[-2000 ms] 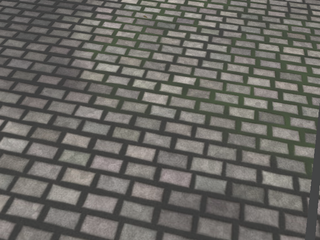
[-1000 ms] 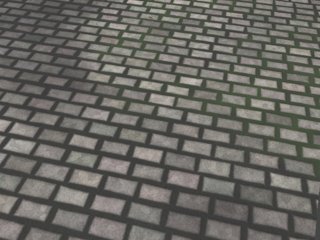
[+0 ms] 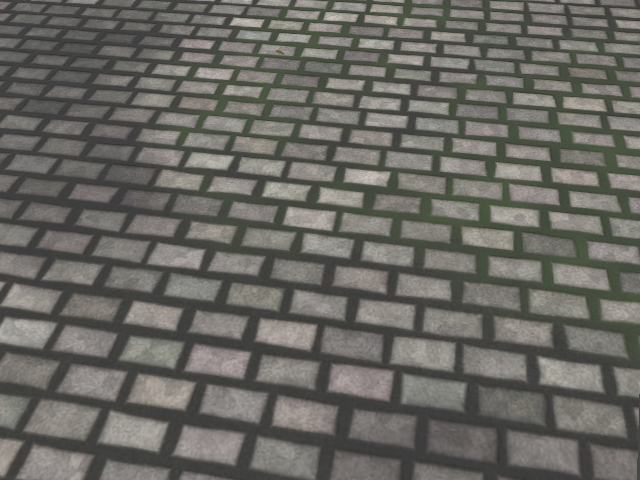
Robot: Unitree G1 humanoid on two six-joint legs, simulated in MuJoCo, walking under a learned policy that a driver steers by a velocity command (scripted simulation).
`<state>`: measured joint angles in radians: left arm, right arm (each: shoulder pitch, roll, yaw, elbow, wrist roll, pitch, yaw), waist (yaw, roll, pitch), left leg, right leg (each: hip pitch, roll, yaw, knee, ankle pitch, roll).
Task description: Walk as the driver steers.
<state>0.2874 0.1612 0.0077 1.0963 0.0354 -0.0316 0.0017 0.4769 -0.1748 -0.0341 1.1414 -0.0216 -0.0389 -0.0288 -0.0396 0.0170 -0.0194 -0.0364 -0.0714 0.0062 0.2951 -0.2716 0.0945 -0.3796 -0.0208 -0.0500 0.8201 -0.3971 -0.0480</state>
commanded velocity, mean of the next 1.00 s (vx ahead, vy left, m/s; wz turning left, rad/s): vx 0.46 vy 0.00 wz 0.00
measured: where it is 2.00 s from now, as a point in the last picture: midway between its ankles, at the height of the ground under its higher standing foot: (343, 280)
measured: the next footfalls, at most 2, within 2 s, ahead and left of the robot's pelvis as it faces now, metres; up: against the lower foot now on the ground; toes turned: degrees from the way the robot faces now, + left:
right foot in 0.16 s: +0.16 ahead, -0.14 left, +0.00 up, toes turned -4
left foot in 0.68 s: +0.50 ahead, +0.01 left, +0.00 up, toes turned +4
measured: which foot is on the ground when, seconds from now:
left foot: down 0.00-0.18, up 0.20-0.66, down 0.68-1.00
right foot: up 0.00-0.14, down 0.16-0.66, up 0.68-1.00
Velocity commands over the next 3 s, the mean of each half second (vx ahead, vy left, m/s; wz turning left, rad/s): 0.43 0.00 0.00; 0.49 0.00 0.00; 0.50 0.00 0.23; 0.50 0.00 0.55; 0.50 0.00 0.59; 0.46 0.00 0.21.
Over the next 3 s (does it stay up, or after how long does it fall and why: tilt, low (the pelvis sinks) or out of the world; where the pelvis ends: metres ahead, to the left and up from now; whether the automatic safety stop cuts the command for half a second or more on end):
stays up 1.44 0.31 0.00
